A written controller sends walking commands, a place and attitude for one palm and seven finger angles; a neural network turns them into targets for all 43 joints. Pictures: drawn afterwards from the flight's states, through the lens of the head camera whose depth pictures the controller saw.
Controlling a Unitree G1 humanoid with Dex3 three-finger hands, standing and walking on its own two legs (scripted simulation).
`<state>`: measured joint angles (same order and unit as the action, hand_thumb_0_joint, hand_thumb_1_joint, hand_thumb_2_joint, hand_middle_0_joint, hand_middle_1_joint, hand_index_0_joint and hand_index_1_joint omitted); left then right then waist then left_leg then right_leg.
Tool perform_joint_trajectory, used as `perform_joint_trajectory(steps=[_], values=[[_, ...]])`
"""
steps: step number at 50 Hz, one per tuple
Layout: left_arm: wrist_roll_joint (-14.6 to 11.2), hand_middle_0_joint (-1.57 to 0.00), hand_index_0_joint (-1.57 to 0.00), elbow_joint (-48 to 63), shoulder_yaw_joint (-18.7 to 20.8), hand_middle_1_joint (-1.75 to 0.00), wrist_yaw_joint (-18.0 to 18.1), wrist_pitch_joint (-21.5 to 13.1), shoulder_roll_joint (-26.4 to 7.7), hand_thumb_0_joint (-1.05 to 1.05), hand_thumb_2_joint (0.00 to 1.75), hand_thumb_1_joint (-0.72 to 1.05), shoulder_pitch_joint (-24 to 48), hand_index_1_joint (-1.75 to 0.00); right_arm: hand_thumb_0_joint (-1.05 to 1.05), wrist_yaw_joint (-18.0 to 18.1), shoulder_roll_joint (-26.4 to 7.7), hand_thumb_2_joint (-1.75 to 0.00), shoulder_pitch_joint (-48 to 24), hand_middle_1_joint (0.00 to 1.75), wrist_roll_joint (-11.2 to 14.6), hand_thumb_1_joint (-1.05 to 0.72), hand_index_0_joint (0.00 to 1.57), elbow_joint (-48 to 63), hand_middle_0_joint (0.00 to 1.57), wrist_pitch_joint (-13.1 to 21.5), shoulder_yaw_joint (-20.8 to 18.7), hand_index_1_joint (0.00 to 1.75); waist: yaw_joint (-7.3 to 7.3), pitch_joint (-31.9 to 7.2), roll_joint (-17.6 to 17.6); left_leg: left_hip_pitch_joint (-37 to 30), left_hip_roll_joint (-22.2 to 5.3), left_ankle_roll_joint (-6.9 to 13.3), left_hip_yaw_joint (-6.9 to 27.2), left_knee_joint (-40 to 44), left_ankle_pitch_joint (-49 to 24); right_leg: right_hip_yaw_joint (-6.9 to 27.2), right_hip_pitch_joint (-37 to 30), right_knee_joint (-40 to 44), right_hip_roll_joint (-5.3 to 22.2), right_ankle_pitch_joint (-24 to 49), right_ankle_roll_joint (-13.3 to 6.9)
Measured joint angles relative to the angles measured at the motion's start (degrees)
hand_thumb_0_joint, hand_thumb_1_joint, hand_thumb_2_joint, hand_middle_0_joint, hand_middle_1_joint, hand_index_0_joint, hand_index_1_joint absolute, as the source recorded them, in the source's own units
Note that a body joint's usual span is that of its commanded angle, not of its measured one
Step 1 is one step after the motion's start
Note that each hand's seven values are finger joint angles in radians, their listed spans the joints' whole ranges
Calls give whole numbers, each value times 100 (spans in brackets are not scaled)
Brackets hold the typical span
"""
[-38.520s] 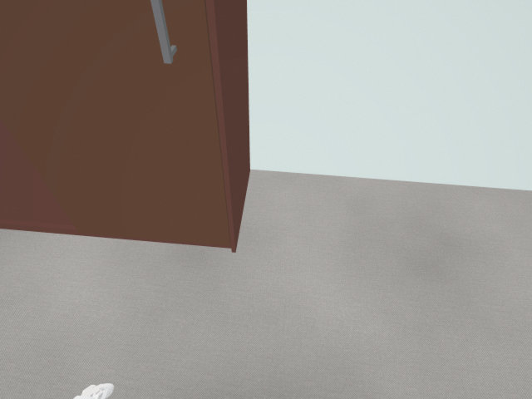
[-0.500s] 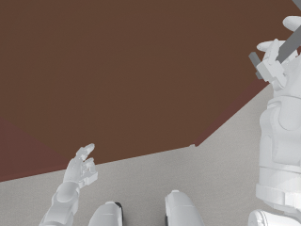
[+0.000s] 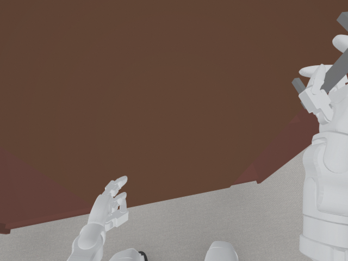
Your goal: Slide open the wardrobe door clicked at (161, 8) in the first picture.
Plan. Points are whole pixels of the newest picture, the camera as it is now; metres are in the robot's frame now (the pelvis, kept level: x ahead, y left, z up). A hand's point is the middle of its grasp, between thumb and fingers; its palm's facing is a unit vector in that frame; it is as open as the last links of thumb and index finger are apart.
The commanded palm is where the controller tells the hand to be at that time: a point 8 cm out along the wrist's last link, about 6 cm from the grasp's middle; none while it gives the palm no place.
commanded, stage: step sideways, sliding the door along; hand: right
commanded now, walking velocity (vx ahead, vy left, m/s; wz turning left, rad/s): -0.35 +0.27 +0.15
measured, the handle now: (326, 66) +0.38 -0.29 +0.22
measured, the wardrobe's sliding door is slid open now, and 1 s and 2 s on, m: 0.18 0.50 0.52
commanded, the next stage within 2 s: stop walking and hold the door there in 1.62 s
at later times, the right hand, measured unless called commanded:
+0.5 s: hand (214, 111) +0.31 -0.08 +0.21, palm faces +0.09 +0.99 +0.10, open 6.7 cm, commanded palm +0.28 -0.08 +0.18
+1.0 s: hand (123, 127) +0.30 +0.05 +0.20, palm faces +0.00 +1.00 -0.01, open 6.7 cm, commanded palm +0.28 +0.03 +0.19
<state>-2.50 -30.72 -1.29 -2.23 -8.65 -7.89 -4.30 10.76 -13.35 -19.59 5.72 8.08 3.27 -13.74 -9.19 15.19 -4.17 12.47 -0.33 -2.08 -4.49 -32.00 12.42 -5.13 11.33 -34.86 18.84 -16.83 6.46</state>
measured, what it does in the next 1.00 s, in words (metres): steps to the left: right foot, then left foot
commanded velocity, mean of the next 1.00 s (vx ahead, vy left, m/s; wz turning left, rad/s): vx -0.08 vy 0.29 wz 0.05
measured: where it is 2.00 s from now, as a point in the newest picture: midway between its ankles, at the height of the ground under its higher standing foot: outside the picture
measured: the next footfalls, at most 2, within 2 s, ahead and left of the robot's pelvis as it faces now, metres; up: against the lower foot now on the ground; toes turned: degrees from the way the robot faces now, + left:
right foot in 0.22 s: +0.03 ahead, -0.08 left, +0.00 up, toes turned -5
left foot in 0.68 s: -0.05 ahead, +0.27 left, +0.00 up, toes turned +11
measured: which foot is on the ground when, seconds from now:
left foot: down 0.00-0.22, up 0.24-0.66, down 0.68-0.94, up 0.96-1.00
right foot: down 0.00-0.00, up 0.02-0.20, down 0.22-0.70, up 0.72-0.92, down 0.94-1.00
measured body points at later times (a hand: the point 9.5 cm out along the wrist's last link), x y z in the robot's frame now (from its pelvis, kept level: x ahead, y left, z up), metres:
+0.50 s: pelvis -0.04 +0.05 +0.03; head +0.03 +0.00 +0.47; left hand +0.15 +0.26 -0.04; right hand +0.30 -0.14 +0.20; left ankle -0.05 +0.27 -0.61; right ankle -0.01 -0.08 -0.72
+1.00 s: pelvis -0.09 +0.15 +0.00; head -0.02 +0.13 +0.44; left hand +0.06 +0.42 -0.09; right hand +0.29 +0.00 +0.20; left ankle -0.10 +0.27 -0.68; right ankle -0.06 +0.07 -0.72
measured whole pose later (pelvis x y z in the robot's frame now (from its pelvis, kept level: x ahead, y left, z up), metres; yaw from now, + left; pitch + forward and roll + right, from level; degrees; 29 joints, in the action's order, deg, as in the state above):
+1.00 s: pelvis -0.09 +0.15 +0.00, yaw +8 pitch -2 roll +2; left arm -1.2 -36.5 2.6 2.5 -0.8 -11.9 -4.6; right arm 7.6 -12.8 -22.3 4.9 5.1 6.9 -4.2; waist -1.3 11.3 1.9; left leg 23.8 1.0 -0.4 -1.2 -54.0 27.4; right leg -9.7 16.9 -37.0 4.4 -15.9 -2.5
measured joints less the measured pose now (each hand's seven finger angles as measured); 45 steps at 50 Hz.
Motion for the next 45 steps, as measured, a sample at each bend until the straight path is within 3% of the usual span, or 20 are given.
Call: perform_joint_trajectory(steps=[1,2,5,8,10,11,13,15,19,25,32,34,36,38,41,43,45], values=[[-10,-20,-20,-65,-2,-30,33,30,-102,1,89,90,136,-30,-1,40,55,-87,77,140,5,-81,4,18,46,35,-102,125,97,14,-139,36,70,86,-62,-54,204,235,233,-485,-50,-448,-261],[7,-20,-20,-140,15,-30,92,57,-204,1,89,90,269,-30,-2,81,107,-87,198,140,17,-80,4,76,46,80,-173,125,167,10,-191,139,70,157,-47,-105,298,465,494,-1061,-316,-1038,-346],[28,-20,-20,-304,173,-30,233,110,-439,2,89,90,517,-30,-1,138,242,-87,578,140,128,-81,3,446,46,166,-183,126,220,-19,-47,425,-38,195,199,48,24,568,1055,-2254,-1292,-1978,-415],[6,-20,-20,-384,280,-30,311,236,-593,2,89,91,560,-30,-1,183,402,-87,753,140,71,-82,4,774,46,304,21,127,404,-5,149,486,-49,353,214,279,-324,298,991,-1308,-1714,-1577,-399],[17,-20,-20,-337,339,-30,332,380,-661,2,89,91,447,-30,0,149,419,-87,830,140,-38,-81,5,1022,45,268,238,124,520,-89,216,608,38,375,132,106,-372,56,676,-229,-1680,-229,-399],[22,-20,-20,-289,390,-30,327,435,-691,1,89,91,341,-30,0,104,399,-87,831,140,-59,-82,5,1110,44,212,379,121,549,-178,194,748,128,322,88,-204,-260,20,499,149,-1579,402,-634],[47,-19,-19,-298,523,-30,253,482,-595,2,89,91,202,-30,0,-29,309,-87,658,140,-142,-82,5,1023,43,219,654,115,457,-112,405,1107,184,230,329,-1455,918,-30,417,43,-1549,132,-878],[101,-19,-19,-308,477,-30,146,475,-514,2,89,91,69,-30,0,-94,346,-86,628,140,-240,-82,6,943,43,215,835,113,405,-108,464,1412,302,169,461,-2642,1505,-27,299,64,-1377,-40,-828],[132,-19,-19,-198,339,-30,-22,373,-345,2,89,91,-218,-30,2,-119,541,-86,702,140,-319,-80,11,819,41,161,1086,114,408,-237,317,1713,198,28,431,-3693,1402,58,111,459,-903,182,-616],[139,-20,-20,-74,181,-30,-36,329,-45,2,89,90,-346,-30,4,-218,577,-87,593,140,-261,-79,15,655,39,-9,1248,119,296,-340,279,1417,-156,-112,347,-2932,965,-6,-59,951,-411,532,-360],[119,-20,-20,-31,83,-30,66,235,56,1,89,90,-185,-30,3,-153,313,-88,287,140,-41,-78,11,227,43,66,1014,128,255,-368,122,283,31,-91,74,-660,798,17,155,850,-157,671,14],[65,-20,-20,-33,62,-30,86,209,47,1,89,90,-169,-30,2,-92,222,-88,127,140,-7,-79,8,84,44,7,878,128,247,-428,217,-160,6,-62,38,278,13,30,376,509,-255,557,103],[8,-20,-20,-156,50,-30,133,242,-124,1,89,90,-21,-30,1,10,295,-88,77,140,-37,-80,5,-32,44,22,688,128,371,-447,34,-239,42,88,-56,439,408,268,761,-200,-309,-101,-83],[23,-20,-20,-352,143,-30,260,321,-335,1,89,90,121,-30,1,93,431,-88,136,140,-60,-81,3,-75,44,29,633,128,481,-425,-145,-51,0,145,-63,234,406,558,1170,-1317,-762,-1196,-291],[50,-20,-20,-576,263,-30,424,460,-476,1,89,90,185,-30,1,69,433,-87,223,140,-9,-81,3,-26,42,49,708,129,557,-399,63,66,-218,185,62,257,231,283,1448,-2381,-1467,-1743,-410],[65,-20,-20,-613,271,-30,485,619,-511,2,89,91,149,-30,1,5,383,-86,225,140,-29,-80,5,-7,43,113,781,130,650,-423,254,100,-279,210,62,319,199,-8,1356,-2036,-1677,-1597,-426],[93,-20,-20,-593,263,-30,525,747,-524,2,89,91,81,-30,1,-90,291,-86,165,140,-69,-78,7,-2,43,186,856,130,748,-484,405,209,-249,223,24,230,225,-278,1082,-1099,-1728,-1023,-424]])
